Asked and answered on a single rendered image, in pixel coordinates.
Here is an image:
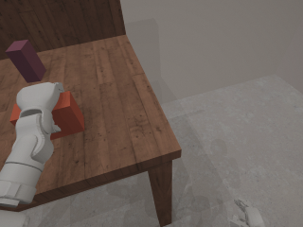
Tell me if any left robot upper arm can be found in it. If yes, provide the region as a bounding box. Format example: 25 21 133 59
0 210 30 227

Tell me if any right robot hand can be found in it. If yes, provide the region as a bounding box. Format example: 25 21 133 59
229 197 266 227

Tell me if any sponge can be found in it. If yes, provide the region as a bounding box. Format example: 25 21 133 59
9 91 85 140

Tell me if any left robot hand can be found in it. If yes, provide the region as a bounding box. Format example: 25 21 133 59
16 82 64 133

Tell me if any left robot forearm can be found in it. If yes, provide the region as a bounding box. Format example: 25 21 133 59
0 106 54 208

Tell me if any table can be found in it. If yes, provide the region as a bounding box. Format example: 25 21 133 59
0 0 182 227

